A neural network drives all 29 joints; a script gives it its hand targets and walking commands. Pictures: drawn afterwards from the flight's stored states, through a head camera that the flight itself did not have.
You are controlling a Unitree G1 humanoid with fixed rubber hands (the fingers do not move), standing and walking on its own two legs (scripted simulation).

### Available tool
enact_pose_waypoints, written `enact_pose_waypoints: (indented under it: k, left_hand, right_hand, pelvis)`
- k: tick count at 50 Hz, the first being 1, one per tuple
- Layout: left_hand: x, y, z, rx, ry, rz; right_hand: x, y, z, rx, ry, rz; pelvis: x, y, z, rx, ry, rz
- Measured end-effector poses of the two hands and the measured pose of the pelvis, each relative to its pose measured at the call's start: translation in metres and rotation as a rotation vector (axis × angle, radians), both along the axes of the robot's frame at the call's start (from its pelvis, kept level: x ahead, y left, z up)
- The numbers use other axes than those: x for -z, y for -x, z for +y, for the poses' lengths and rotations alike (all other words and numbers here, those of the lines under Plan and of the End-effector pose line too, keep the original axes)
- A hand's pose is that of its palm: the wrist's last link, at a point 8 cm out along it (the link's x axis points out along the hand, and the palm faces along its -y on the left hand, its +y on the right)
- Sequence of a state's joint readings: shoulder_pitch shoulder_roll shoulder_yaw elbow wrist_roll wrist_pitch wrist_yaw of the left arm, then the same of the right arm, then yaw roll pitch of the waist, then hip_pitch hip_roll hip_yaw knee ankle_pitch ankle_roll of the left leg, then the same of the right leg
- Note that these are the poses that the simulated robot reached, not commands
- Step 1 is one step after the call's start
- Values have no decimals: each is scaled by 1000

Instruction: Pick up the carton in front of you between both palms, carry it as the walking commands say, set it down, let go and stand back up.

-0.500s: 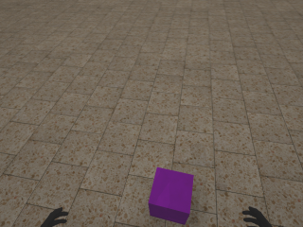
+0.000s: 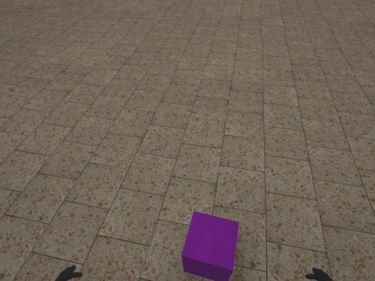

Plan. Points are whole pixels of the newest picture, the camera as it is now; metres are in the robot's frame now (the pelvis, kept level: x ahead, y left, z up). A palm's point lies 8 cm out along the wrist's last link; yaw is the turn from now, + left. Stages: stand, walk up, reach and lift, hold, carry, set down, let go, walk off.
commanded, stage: stand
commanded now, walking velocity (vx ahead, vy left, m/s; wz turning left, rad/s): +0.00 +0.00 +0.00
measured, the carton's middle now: (210, 247) +0.41 -0.07 -0.65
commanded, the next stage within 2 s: none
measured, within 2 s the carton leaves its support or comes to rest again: neither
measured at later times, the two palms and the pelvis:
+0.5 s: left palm out of the picture +0.08 +0.31 -0.09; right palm out of the picture +0.08 -0.30 -0.10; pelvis -0.02 +0.00 +0.00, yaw +0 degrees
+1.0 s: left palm out of the picture +0.08 +0.31 -0.09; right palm out of the picture +0.06 -0.30 -0.10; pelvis -0.02 +0.00 +0.01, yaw -1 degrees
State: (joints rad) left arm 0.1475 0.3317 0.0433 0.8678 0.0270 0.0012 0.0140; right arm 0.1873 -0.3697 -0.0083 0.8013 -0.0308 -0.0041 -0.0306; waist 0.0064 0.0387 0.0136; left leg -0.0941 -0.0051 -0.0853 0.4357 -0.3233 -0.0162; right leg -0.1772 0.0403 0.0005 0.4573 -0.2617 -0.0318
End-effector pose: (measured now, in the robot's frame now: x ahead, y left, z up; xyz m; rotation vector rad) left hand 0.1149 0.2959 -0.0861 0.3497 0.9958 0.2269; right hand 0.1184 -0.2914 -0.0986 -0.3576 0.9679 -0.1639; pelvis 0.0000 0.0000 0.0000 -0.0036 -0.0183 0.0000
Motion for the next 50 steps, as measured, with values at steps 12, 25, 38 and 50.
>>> enact_pose_waypoints:
  k: [12,25,38,50]
  left_hand:
    - [1,18,8,-13,-4,40]
    - [3,33,12,-17,-5,78]
    - [4,39,16,-15,-8,101]
    - [4,39,18,-11,-10,110]
  right_hand:
    - [3,22,-4,11,7,50]
    - [5,43,-8,27,13,97]
    - [5,53,-10,39,18,124]
    - [5,57,-12,49,20,136]
  pelvis:
    - [-3,9,1,3,-2,-14]
    - [-5,18,3,7,-4,-21]
    - [-6,22,4,10,-5,-22]
    - [-7,23,5,13,-6,-22]
